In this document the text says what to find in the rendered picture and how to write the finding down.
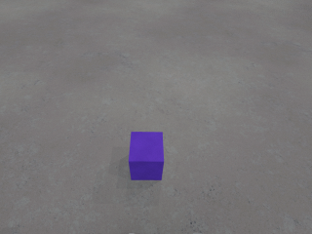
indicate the carton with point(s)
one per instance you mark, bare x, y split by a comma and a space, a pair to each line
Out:
146, 156

